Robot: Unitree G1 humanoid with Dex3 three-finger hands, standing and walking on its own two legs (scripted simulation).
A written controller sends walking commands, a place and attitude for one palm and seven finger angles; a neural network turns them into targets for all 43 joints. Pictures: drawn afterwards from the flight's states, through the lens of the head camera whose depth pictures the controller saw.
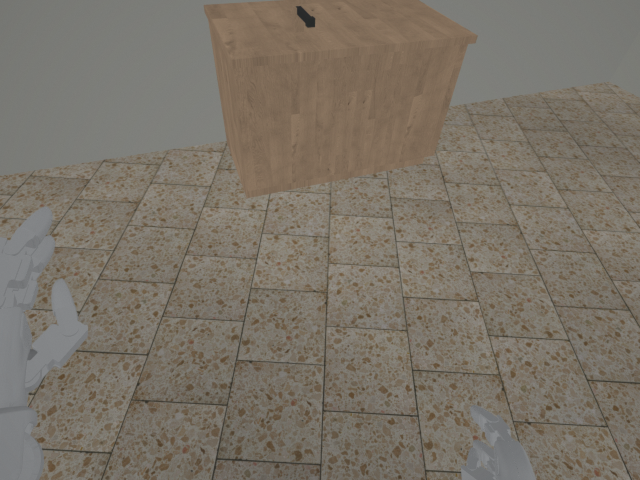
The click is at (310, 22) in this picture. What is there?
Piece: tap's lever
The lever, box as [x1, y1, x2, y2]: [305, 16, 314, 27]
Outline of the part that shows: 312,16 306,17 305,24 307,27 314,26 314,18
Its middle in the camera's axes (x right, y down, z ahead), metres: -0.04 -0.77 +1.37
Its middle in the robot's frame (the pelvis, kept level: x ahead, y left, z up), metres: +1.54 +0.13 +0.00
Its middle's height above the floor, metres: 0.78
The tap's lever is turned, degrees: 0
